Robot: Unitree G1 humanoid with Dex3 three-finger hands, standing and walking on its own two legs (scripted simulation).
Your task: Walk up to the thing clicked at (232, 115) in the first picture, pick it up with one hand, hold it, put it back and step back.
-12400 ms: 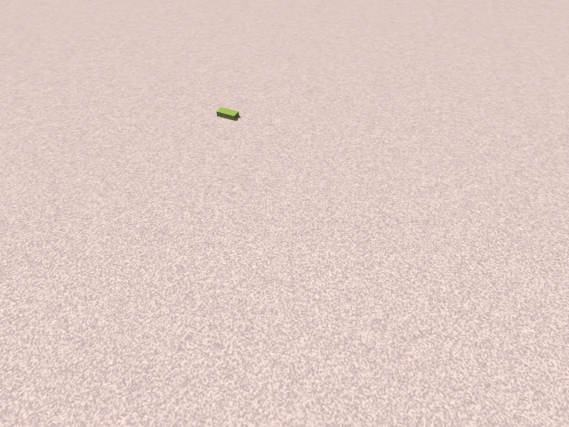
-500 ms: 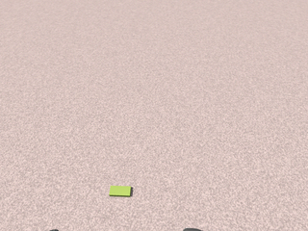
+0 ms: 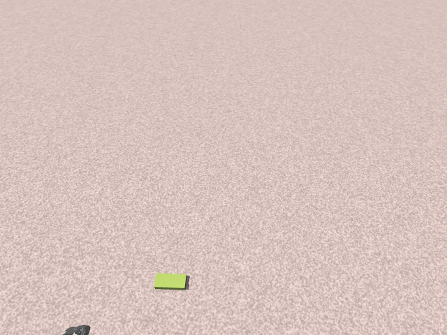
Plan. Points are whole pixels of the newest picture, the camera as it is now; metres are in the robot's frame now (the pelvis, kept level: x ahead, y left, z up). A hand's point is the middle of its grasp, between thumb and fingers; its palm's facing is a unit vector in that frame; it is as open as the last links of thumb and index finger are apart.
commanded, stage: walk up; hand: left
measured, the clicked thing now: (170, 281) +0.42 +0.24 -0.75
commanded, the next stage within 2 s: none
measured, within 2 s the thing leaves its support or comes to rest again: neither
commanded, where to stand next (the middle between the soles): +0.02 +0.00 m, yaw -1 degrees
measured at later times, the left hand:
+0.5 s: hand out of the picture +0.08 +0.26 -0.15, palm faces +0.00 -0.94 -0.33, open 7.4 cm
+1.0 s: hand out of the picture +0.08 +0.27 -0.16, palm faces -0.01 -0.94 -0.35, open 7.4 cm
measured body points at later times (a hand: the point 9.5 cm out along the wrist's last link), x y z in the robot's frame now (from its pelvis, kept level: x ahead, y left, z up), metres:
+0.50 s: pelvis +0.00 +0.00 +0.01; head +0.02 +0.00 +0.46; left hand +0.08 +0.30 -0.12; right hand +0.09 -0.30 -0.12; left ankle -0.01 +0.14 -0.73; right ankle +0.06 -0.11 -0.73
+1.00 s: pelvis -0.04 +0.01 +0.00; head +0.02 +0.01 +0.44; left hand +0.08 +0.32 -0.13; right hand +0.05 -0.32 -0.12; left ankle -0.04 +0.13 -0.72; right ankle +0.06 -0.11 -0.73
